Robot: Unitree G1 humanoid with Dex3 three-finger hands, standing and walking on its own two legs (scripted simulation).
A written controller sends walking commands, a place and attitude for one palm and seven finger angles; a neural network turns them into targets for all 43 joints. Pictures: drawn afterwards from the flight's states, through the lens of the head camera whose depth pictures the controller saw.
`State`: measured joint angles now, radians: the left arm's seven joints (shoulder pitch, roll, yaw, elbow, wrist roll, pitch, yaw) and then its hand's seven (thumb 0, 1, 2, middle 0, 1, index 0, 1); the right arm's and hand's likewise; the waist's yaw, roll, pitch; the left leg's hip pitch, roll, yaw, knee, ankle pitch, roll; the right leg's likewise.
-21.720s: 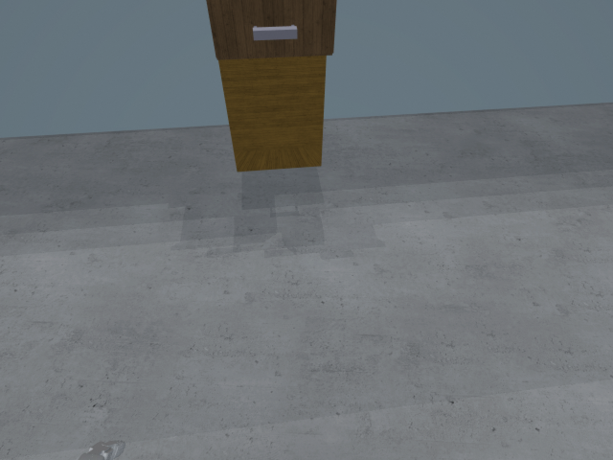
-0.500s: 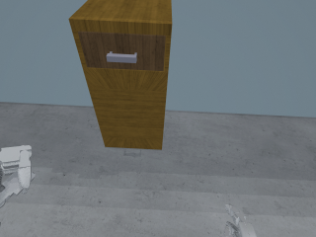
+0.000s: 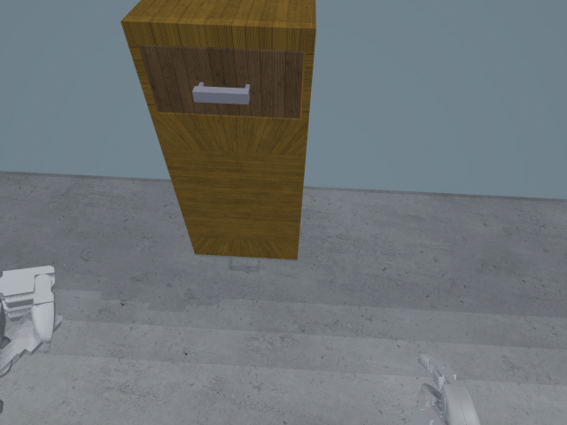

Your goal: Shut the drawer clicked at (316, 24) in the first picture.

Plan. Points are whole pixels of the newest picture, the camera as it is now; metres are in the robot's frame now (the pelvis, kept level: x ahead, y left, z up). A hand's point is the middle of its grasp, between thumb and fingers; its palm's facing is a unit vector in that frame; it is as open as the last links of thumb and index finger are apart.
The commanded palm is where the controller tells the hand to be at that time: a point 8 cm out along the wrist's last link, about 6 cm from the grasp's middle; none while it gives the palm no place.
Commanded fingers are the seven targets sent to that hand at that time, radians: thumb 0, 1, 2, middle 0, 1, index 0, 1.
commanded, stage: stop stepping back and stand still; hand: left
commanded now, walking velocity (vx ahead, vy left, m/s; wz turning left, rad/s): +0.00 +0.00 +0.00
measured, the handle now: (223, 90) +0.85 +0.19 +0.02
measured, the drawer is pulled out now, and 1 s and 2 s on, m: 0.00 0.00 0.00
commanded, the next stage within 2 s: let the arm hang, fingers relaxed in 0.12 s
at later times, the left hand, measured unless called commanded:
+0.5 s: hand out of the picture +0.05 +0.20 -0.17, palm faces -0.01 -0.98 -0.20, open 3.1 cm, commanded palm none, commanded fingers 0.00 0.90 0.90 -0.80 -0.95 -0.80 -0.95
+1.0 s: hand out of the picture -0.06 +0.20 -0.17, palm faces +0.07 -0.97 -0.22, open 7.0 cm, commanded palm none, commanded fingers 0.00 0.90 0.90 -0.20 -0.30 -0.20 -0.30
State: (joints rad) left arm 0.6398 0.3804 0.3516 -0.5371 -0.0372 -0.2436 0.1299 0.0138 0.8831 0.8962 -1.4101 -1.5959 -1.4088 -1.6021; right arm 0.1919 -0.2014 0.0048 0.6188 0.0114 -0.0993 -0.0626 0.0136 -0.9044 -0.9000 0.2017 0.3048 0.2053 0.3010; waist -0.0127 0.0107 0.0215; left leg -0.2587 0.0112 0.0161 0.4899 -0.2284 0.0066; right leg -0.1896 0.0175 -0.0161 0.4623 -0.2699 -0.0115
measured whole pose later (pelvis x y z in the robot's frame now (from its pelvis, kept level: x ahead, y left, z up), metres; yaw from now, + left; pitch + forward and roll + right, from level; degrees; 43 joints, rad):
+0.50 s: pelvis -0.02 +0.01 -0.01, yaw +2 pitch -1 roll -1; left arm 0.26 0.20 -0.01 0.83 0.03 0.06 0.01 0.01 0.90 0.90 -1.13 -1.33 -1.13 -1.33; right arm 0.19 -0.24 0.01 0.90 -0.02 0.02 0.00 0.01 -0.91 -0.90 0.20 0.30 0.20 0.30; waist -0.03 -0.01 0.04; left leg -0.32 -0.02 -0.01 0.58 -0.24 0.03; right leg -0.25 -0.01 -0.05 0.56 -0.30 0.00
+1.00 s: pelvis -0.02 +0.01 +0.00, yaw +2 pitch -1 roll +0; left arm 0.31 0.17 0.01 1.16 0.01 0.00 0.02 0.01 0.90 0.90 -0.27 -0.38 -0.27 -0.39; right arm 0.29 -0.15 -0.01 1.12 -0.01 0.02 -0.02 0.01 -0.91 -0.90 0.20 0.30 0.20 0.30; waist 0.00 0.03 0.05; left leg -0.25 -0.03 -0.01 0.44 -0.17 0.03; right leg -0.18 -0.02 -0.04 0.44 -0.24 0.00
